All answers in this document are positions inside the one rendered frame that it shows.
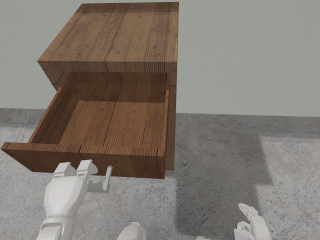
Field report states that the right robot hand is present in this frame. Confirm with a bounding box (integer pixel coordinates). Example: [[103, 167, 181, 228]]
[[234, 203, 273, 240]]

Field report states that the cabinet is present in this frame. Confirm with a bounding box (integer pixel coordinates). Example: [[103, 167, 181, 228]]
[[37, 2, 179, 171]]

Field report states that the drawer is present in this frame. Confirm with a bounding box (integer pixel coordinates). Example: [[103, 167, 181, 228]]
[[0, 71, 171, 179]]

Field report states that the handle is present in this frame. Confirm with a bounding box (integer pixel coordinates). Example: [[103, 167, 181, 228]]
[[87, 165, 113, 193]]

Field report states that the left robot hand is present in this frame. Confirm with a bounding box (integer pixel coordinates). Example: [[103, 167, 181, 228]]
[[43, 159, 98, 234]]

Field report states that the left robot forearm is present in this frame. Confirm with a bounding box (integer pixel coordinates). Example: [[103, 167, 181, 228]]
[[36, 216, 75, 240]]

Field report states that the left robot shin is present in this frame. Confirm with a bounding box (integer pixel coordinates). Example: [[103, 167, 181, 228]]
[[130, 222, 140, 226]]

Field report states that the robot left thigh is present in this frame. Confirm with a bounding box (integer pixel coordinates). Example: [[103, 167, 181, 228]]
[[117, 225, 147, 240]]

